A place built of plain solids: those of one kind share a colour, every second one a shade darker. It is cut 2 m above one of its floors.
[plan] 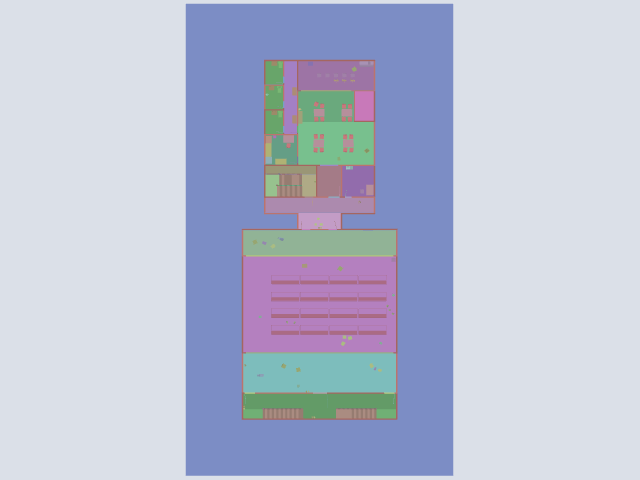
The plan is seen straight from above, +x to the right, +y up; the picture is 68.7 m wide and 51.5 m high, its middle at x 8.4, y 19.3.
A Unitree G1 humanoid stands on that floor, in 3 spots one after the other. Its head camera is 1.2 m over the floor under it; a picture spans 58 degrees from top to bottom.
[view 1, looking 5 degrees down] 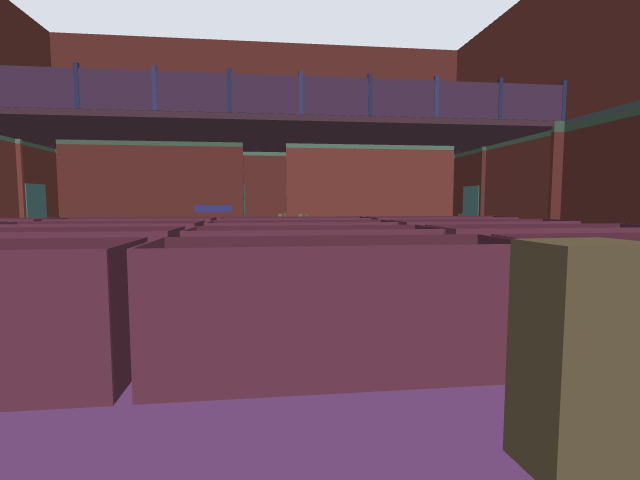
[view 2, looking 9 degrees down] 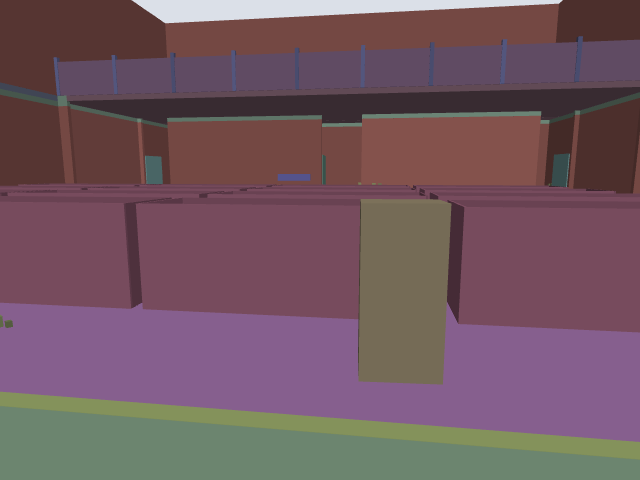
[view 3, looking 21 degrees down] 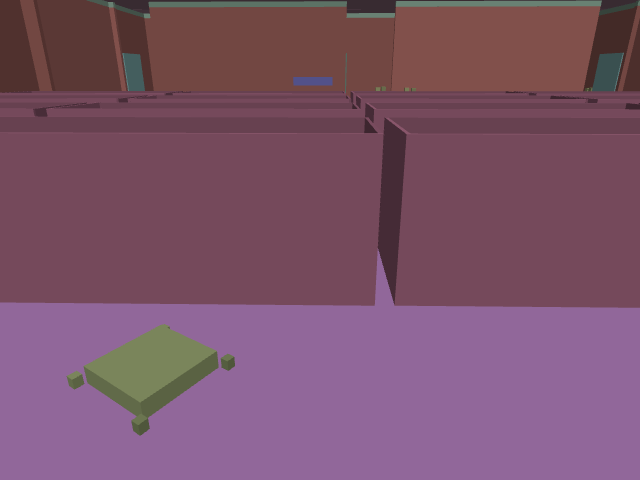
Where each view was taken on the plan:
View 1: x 8.36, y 18.53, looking -97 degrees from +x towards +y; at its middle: box_pew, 4.03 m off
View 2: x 6.90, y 19.49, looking -82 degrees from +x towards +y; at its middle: box_pew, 4.06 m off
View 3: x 9.72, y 17.98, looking -89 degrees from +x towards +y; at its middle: box_pew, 2.63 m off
